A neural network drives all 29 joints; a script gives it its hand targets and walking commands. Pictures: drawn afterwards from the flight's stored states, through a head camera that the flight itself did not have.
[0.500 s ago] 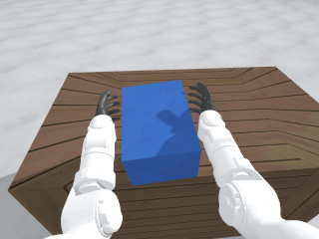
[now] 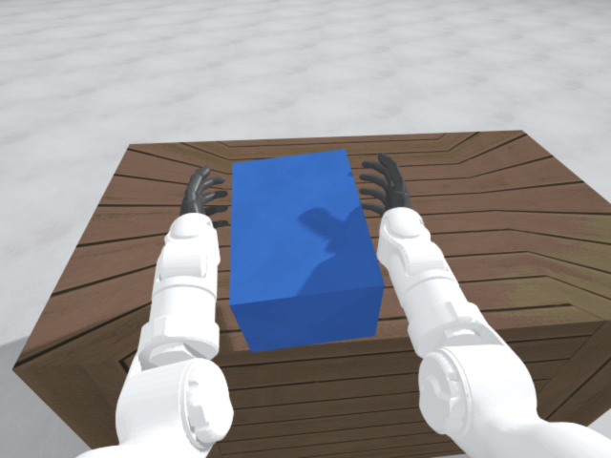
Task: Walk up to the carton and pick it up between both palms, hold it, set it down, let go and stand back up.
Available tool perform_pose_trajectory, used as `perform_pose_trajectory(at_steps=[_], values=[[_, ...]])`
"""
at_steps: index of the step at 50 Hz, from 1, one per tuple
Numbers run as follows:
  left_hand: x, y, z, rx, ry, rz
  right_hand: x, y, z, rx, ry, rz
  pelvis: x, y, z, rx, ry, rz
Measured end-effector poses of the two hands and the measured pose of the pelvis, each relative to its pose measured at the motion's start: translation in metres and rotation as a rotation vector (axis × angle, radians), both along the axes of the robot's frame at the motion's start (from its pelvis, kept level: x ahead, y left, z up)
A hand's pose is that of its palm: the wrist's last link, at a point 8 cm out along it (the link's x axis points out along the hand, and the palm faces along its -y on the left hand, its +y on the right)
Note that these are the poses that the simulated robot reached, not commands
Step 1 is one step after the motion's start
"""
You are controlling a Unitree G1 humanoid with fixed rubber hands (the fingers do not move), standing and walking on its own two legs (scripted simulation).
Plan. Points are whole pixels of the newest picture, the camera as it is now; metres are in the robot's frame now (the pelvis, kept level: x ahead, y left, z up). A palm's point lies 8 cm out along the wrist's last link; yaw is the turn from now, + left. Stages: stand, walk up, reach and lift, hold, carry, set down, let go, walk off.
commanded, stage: hold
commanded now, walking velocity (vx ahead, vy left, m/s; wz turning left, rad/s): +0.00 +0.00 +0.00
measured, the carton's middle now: (300, 245) +0.41 +0.00 +0.09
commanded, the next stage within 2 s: none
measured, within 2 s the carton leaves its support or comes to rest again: neither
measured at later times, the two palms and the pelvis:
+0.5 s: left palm (190, 214) +0.37 +0.14 +0.19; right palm (400, 203) +0.37 -0.13 +0.19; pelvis -0.01 +0.00 +0.00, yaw +1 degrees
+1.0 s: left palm (186, 214) +0.37 +0.15 +0.19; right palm (397, 199) +0.37 -0.12 +0.20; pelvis -0.01 +0.00 +0.00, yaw +1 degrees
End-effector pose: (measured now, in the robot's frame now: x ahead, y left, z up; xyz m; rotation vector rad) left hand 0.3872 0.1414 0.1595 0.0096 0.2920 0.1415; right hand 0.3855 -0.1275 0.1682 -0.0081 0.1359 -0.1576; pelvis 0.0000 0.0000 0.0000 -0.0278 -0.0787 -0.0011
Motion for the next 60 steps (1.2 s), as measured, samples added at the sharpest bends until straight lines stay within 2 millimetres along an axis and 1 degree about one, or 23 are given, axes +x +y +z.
perform_pose_trajectory(at_steps=[8, 19, 31, 60], values=[[-0.003, 0.0, 0.01, 0.006, -0.014, 0.003, -0.003, 0.001, 0.009, 0.004, -0.018, -0.003, -0.001, -0.001, 0.0, 0.0, -0.012, 0.005], [-0.012, -0.001, 0.022, 0.022, -0.019, -0.001, -0.013, -0.001, 0.02, 0.008, -0.032, -0.005, -0.004, -0.002, 0.0, -0.001, -0.037, 0.009], [-0.019, 0.002, 0.029, 0.034, -0.016, 0.007, -0.017, 0.003, 0.028, 0.003, -0.041, 0.005, -0.007, -0.002, -0.001, -0.001, -0.045, 0.013], [-0.021, 0.005, 0.028, 0.047, -0.01, 0.014, -0.015, 0.006, 0.032, 0.001, -0.057, 0.02, -0.007, -0.003, -0.001, -0.001, -0.045, 0.018]])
